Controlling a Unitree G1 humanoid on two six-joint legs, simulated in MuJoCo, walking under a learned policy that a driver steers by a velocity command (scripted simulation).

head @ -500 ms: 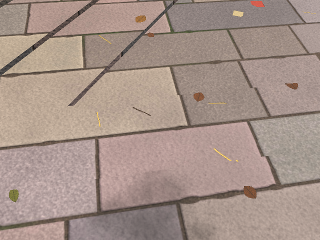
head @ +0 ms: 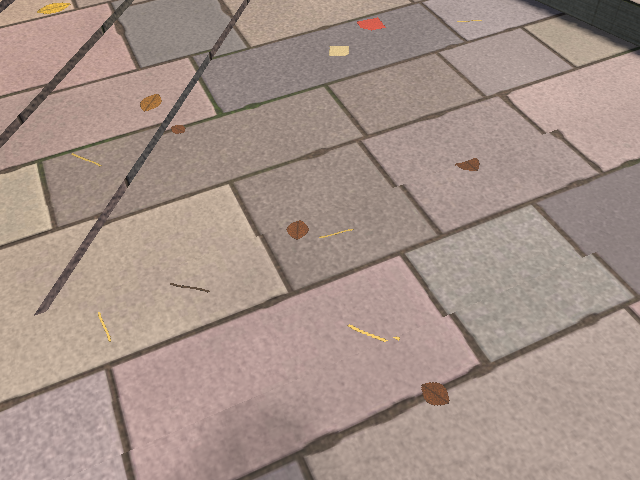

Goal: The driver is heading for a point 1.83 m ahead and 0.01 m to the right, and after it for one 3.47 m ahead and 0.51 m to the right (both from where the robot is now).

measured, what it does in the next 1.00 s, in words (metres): goes down: left foot, then right foot 0.04 m lower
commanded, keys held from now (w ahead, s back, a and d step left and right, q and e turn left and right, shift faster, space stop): w+e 0.10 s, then w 0.90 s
